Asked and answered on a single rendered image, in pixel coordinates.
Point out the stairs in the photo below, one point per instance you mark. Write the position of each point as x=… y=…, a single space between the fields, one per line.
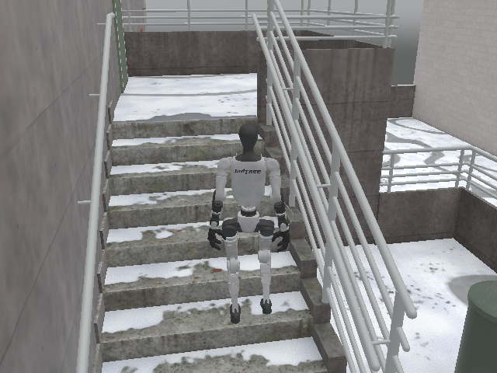
x=166 y=292

